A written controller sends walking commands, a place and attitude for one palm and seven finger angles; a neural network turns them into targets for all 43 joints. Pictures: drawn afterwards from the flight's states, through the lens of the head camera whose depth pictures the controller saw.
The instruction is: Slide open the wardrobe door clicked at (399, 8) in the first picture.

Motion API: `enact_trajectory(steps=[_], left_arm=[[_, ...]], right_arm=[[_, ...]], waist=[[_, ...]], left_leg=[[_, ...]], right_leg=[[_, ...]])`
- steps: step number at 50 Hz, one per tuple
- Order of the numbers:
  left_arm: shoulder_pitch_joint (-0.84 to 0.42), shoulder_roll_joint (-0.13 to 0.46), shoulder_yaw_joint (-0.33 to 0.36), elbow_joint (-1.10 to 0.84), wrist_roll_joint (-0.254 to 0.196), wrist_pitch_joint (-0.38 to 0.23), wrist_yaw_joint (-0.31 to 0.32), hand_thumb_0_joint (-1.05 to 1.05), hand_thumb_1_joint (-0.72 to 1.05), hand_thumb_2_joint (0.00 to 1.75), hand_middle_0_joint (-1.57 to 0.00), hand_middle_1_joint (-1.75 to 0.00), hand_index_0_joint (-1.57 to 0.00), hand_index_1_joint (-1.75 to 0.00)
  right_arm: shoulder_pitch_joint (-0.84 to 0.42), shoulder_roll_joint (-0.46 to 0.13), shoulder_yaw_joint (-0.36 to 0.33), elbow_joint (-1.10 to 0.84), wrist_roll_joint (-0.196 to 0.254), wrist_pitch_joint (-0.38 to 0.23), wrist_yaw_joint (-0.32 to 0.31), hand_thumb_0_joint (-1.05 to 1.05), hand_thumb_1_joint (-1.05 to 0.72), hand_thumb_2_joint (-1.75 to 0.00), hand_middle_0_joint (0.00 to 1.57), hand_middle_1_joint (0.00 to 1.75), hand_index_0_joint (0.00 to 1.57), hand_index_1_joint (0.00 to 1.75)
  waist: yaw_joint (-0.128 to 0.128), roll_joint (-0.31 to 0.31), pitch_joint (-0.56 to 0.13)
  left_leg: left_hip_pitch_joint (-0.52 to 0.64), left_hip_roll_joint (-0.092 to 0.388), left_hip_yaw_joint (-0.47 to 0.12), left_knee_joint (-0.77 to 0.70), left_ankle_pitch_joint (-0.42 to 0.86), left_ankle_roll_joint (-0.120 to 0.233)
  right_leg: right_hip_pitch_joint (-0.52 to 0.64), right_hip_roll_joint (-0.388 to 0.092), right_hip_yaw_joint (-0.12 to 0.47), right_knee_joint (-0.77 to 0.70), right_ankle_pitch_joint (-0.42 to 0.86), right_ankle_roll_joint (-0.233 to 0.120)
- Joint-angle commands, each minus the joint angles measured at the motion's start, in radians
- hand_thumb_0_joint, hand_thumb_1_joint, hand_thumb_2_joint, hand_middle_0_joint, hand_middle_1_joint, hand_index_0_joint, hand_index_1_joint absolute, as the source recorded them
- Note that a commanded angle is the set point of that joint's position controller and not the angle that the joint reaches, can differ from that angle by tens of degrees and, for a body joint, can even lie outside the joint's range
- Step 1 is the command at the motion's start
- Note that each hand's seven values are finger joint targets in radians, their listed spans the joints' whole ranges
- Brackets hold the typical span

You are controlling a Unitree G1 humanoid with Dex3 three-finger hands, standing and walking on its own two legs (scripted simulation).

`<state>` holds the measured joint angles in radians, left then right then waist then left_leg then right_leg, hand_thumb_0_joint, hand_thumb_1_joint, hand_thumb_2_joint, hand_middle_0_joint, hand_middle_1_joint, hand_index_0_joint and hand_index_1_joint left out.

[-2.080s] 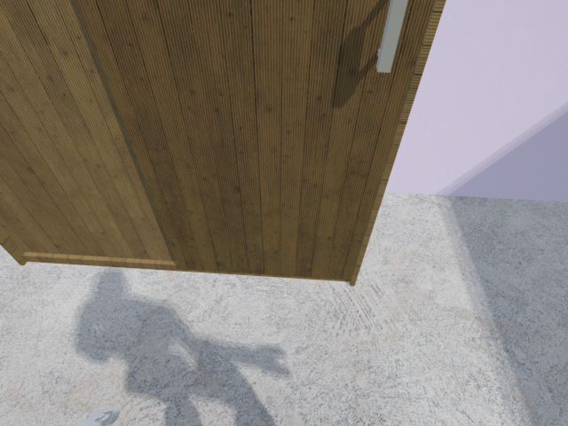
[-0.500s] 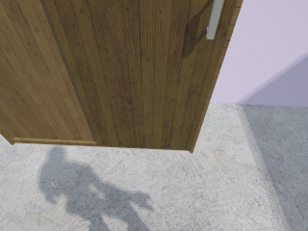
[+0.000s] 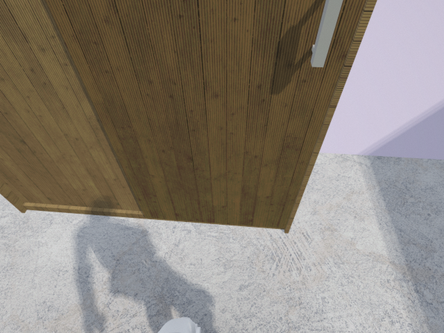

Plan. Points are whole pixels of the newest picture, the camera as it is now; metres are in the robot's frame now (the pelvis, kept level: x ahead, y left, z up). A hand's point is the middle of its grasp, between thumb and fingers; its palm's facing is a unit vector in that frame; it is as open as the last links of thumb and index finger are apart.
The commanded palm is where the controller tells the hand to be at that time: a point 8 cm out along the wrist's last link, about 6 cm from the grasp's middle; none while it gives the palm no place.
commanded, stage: take the last steps up to it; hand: right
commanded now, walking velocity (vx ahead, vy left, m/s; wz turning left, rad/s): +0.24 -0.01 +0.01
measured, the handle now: (323, 27) +0.67 -0.15 +0.23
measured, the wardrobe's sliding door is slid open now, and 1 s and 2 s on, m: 0.00 0.00 0.00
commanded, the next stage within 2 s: come to a stop and stand still in 0.24 s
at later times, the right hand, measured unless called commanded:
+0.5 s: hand out of the picture +0.17 -0.16 -0.19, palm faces +0.09 +0.98 -0.16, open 7.2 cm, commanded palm none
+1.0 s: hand out of the picture +0.16 -0.15 -0.18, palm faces +0.06 +0.96 -0.27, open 7.3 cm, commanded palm none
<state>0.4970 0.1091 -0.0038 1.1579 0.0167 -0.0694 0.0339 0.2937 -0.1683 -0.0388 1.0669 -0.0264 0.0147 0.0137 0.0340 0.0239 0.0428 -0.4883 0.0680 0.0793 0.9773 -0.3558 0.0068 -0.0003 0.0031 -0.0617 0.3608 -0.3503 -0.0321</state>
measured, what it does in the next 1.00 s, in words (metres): walks ahead: left foot, then right foot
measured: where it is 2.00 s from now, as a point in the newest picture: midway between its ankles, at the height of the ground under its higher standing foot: outside the picture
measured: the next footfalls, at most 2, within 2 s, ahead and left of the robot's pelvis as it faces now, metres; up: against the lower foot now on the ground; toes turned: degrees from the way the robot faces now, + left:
left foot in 0.16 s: +0.20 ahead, +0.14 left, +0.00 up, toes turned +7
right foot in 0.48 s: +0.25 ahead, -0.10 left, +0.00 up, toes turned -8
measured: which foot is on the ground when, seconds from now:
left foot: up 0.00-0.14, down 0.16-0.54, up 0.56-0.82, down 0.84-1.00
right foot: down 0.00-0.16, up 0.18-0.46, down 0.48-0.86, up 0.88-1.00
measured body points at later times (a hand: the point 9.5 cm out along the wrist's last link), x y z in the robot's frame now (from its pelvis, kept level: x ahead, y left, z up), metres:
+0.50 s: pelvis +0.16 +0.01 -0.01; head +0.15 -0.01 +0.44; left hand +0.23 +0.25 -0.15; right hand +0.17 -0.21 -0.18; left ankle +0.16 +0.13 -0.74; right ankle +0.21 -0.09 -0.74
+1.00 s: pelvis +0.12 +0.05 -0.02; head +0.12 +0.05 +0.43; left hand +0.19 +0.30 -0.16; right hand +0.16 -0.20 -0.16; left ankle +0.14 +0.15 -0.74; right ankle +0.15 -0.06 -0.71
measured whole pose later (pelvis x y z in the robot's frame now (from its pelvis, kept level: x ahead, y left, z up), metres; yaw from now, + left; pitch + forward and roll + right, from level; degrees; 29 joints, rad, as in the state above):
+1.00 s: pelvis +0.12 +0.05 -0.02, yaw -1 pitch -2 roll +0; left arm 0.25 0.21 0.08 0.91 0.02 0.06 0.02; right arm 0.33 -0.19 -0.03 0.89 -0.04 0.04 -0.05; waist 0.00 -0.02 0.02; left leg -0.28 0.01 0.09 0.66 -0.33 0.03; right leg -0.42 -0.02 -0.03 0.88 -0.41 -0.01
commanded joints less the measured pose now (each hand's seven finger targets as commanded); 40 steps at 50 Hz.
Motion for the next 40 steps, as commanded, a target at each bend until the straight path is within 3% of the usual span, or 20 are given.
enact_trajectory(steps=[1, 3, 6, 7, 8, 9, 10, 11, 14, 16, 20, 22, 23, 24, 25, 26, 28, 31, 36, 40], left_arm=[[0.061, 0.166, 0.039, -0.013, 0.004, -0.015, 0.011, 0.0, 0.9, 0.9, -0.2, -0.3, -0.2, -0.3], [0.052, 0.173, 0.046, -0.002, 0.005, -0.01, 0.013, 0.0, 0.9, 0.9, -0.2, -0.3, -0.2, -0.3], [0.031, 0.184, 0.055, 0.001, -0.004, -0.001, 0.007, 0.0, 0.9, 0.9, -0.2, -0.3, -0.2, -0.3], [0.044, 0.155, 0.053, -0.007, -0.011, -0.001, -0.002, 0.0, 0.9, 0.9, -0.2, -0.3, -0.2, -0.3], [0.106, 0.087, 0.046, -0.035, -0.022, -0.007, -0.006, 0.0, 0.9, 0.9, -0.2, -0.3, -0.2, -0.3], [0.038, 0.115, 0.058, -0.051, -0.017, 0.005, -0.004, 0.0, 0.9, 0.9, -0.2, -0.3, -0.2, -0.3], [-0.034, 0.091, 0.063, -0.068, -0.011, 0.013, -0.011, 0.0, 0.9, 0.9, -0.2, -0.3, -0.2, -0.3], [-0.063, 0.087, 0.065, -0.077, -0.002, 0.024, -0.016, 0.0, 0.9, 0.9, -0.2, -0.3, -0.2, -0.3], [-0.025, 0.044, 0.055, -0.065, 0.011, 0.055, -0.025, 0.0, 0.9, 0.9, -0.2, -0.3, -0.2, -0.3], [-0.009, 0.026, 0.051, -0.072, 0.009, 0.062, -0.031, 0.0, 0.9, 0.9, -0.2, -0.3, -0.2, -0.3], [-0.093, 0.034, 0.034, -0.106, 0.001, 0.054, -0.022, 0.0, 0.9, 0.9, -0.2, -0.3, -0.2, -0.3], [-0.08, 0.059, 0.034, -0.099, -0.004, 0.048, -0.017, 0.0, 0.9, 0.9, -0.2, -0.3, -0.2, -0.3], [-0.086, 0.099, 0.04, -0.104, -0.006, 0.042, -0.013, 0.0, 0.9, 0.9, -0.2, -0.3, -0.2, -0.3], [-0.123, 0.148, 0.047, -0.128, -0.005, 0.041, -0.008, 0.0, 0.9, 0.9, -0.2, -0.3, -0.2, -0.3], [-0.171, 0.177, 0.049, -0.151, -0.004, 0.045, -0.003, 0.0, 0.9, 0.9, -0.2, -0.3, -0.2, -0.3], [-0.205, 0.188, 0.05, -0.155, -0.004, 0.045, 0.003, 0.0, 0.9, 0.9, -0.2, -0.3, -0.2, -0.3], [-0.241, 0.196, 0.054, -0.17, -0.002, 0.052, 0.014, 0.0, 0.9, 0.9, -0.2, -0.3, -0.2, -0.3], [-0.271, 0.23, 0.078, -0.189, 0.003, 0.067, 0.02, 0.0, 0.9, 0.9, -0.2, -0.3, -0.2, -0.3], [-0.312, 0.24, 0.101, -0.207, 0.007, 0.085, 0.015, 0.0, 0.9, 0.9, -0.2, -0.3, -0.2, -0.3], [-0.359, 0.219, 0.101, -0.213, 0.0, 0.095, -0.002, 0.0, 0.9, 0.9, -0.2, -0.3, -0.2, -0.3]], right_arm=[[-0.154, -0.019, -0.01, -0.141, 0.011, -0.042, 0.012, 0.0, -0.9, -0.9, 0.2, 0.3, 0.2, 0.3], [-0.146, -0.023, -0.018, -0.137, 0.011, -0.041, 0.009, 0.0, -0.9, -0.9, 0.2, 0.3, 0.2, 0.3], [0.088, -0.08, -0.036, -0.07, 0.003, -0.056, -0.002, 0.0, -0.9, -0.9, 0.2, 0.3, 0.2, 0.3], [0.214, -0.145, -0.055, -0.034, -0.003, -0.073, -0.013, 0.0, -0.9, -0.9, 0.2, 0.3, 0.2, 0.3], [0.303, -0.249, -0.079, -0.016, -0.002, -0.08, -0.029, 0.0, -0.9, -0.9, 0.2, 0.3, 0.2, 0.3], [0.268, -0.249, -0.079, -0.019, 0.017, -0.071, -0.031, 0.0, -0.9, -0.9, 0.2, 0.3, 0.2, 0.3], [0.17, -0.217, -0.067, -0.044, 0.014, -0.066, -0.033, 0.0, -0.9, -0.9, 0.2, 0.3, 0.2, 0.3], [0.081, -0.161, -0.056, -0.067, 0.013, -0.063, -0.041, 0.0, -0.9, -0.9, 0.2, 0.3, 0.2, 0.3], [-0.013, -0.087, -0.026, -0.091, -0.001, -0.069, -0.046, 0.0, -0.9, -0.9, 0.2, 0.3, 0.2, 0.3], [-0.017, -0.098, -0.023, -0.086, -0.004, -0.07, -0.043, 0.0, -0.9, -0.9, 0.2, 0.3, 0.2, 0.3], [-0.012, -0.099, -0.02, -0.087, 0.0, -0.054, -0.044, 0.0, -0.9, -0.9, 0.2, 0.3, 0.2, 0.3], [-0.01, -0.101, -0.015, -0.08, 0.007, -0.042, -0.048, 0.0, -0.9, -0.9, 0.2, 0.3, 0.2, 0.3], [0.015, -0.082, -0.011, -0.079, 0.01, -0.032, -0.048, 0.0, -0.9, -0.9, 0.2, 0.3, 0.2, 0.3], [0.049, -0.064, -0.009, -0.084, 0.013, -0.021, -0.052, 0.0, -0.9, -0.9, 0.2, 0.3, 0.2, 0.3], [0.071, -0.049, -0.003, -0.083, 0.01, -0.015, -0.056, 0.0, -0.9, -0.9, 0.2, 0.3, 0.2, 0.3], [0.086, -0.052, 0.0, -0.074, 0.011, -0.006, -0.058, 0.0, -0.9, -0.9, 0.2, 0.3, 0.2, 0.3], [0.082, -0.078, -0.004, -0.071, 0.014, 0.005, -0.056, 0.0, -0.9, -0.9, 0.2, 0.3, 0.2, 0.3], [0.075, -0.081, -0.014, -0.082, 0.009, 0.008, -0.054, 0.0, -0.9, -0.9, 0.2, 0.3, 0.2, 0.3], [0.07, -0.062, -0.026, -0.113, 0.006, 0.013, -0.05, 0.0, -0.9, -0.9, 0.2, 0.3, 0.2, 0.3], [0.153, -0.049, -0.023, -0.088, 0.001, 0.008, -0.049, 0.0, -0.9, -0.9, 0.2, 0.3, 0.2, 0.3]], waist=[[0.002, -0.149, 0.117], [-0.014, -0.139, 0.117], [-0.121, -0.049, -0.016], [-0.169, 0.038, -0.096], [-0.16, 0.275, -0.229], [-0.154, 0.173, -0.173], [-0.132, 0.15, -0.08], [-0.092, 0.067, -0.002], [-0.009, 0.074, 0.037], [0.011, 0.081, 0.016], [-0.012, 0.068, 0.009], [0.002, 0.019, -0.011], [-0.01, -0.063, -0.029], [-0.035, -0.128, -0.012], [-0.05, -0.152, 0.021], [-0.055, -0.267, 0.013], [-0.048, -0.25, -0.015], [-0.032, -0.171, -0.082], [-0.025, -0.157, -0.155], [-0.068, -0.128, -0.135]], left_leg=[[-0.028, 0.001, 0.035, -0.226, 0.101, 0.005], [0.077, -0.013, 0.035, -0.289, 0.134, 0.022], [0.395, -0.069, 0.064, -0.438, 0.212, 0.044], [0.613, 0.061, -0.078, -0.482, 0.21, 0.092], [0.778, 0.369, -0.523, -0.602, 0.303, 0.217], [0.643, 0.4, -0.555, -0.685, 0.2, 0.267], [0.483, 0.372, -0.531, -0.731, 0.046, 0.251], [0.343, 0.346, -0.445, -0.758, -0.064, 0.227], [0.11, 0.25, -0.199, -0.783, 0.078, 0.162], [0.078, 0.206, -0.13, -0.782, 0.114, 0.155], [0.107, 0.175, -0.092, -0.709, 0.261, 0.143], [0.119, 0.126, -0.053, -0.602, 0.295, 0.098], [0.144, 0.078, -0.036, -0.537, 0.265, 0.053], [0.157, 0.031, -0.016, -0.51, 0.165, 0.01], [0.185, 0.0, 0.002, -0.488, 0.08, -0.014], [0.218, -0.009, 0.021, -0.418, 0.033, -0.032], [0.176, -0.011, -0.021, -0.255, -0.123, -0.033], [0.082, -0.022, -0.06, -0.12, -0.185, -0.031], [0.087, -0.032, -0.063, -0.116, -0.163, -0.037], [0.307, -0.03, -0.015, -0.451, 0.096, -0.034]], right_leg=[[-0.066, -0.228, 0.122, -0.148, 0.487, -0.137], [-0.109, -0.246, 0.118, -0.126, 0.515, -0.133], [-0.131, -0.19, 0.049, 0.176, 0.661, -0.081], [-0.286, -0.136, 0.013, 0.422, 0.482, -0.039], [-0.504, 0.01, -0.033, 0.771, -0.12, 0.006], [-0.535, -0.025, 0.043, 0.912, -0.227, -0.01], [-0.571, -0.065, 0.065, 0.972, -0.167, -0.009], [-0.563, -0.111, 0.085, 0.958, -0.096, -0.011], [-0.438, -0.138, 0.045, 0.775, -0.03, 0.022], [-0.37, -0.121, 0.006, 0.617, -0.009, 0.033], [-0.276, -0.09, -0.014, 0.349, 0.076, 0.056], [-0.15, -0.078, -0.018, 0.144, 0.23, 0.064], [-0.121, -0.12, 0.032, 0.092, 0.387, 0.051], [-0.162, -0.216, 0.128, 0.053, 0.553, 0.0], [-0.209, -0.268, 0.163, 0.032, 0.651, -0.042], [-0.23, -0.296, 0.194, -0.008, 0.755, -0.074], [-0.173, -0.323, 0.213, -0.031, 0.844, -0.124], [-0.045, -0.354, 0.191, 0.042, 1.025, -0.176], [-0.04, -0.337, 0.14, 0.066, 0.858, -0.163], [-0.241, -0.261, 0.098, 0.095, 0.41, -0.084]])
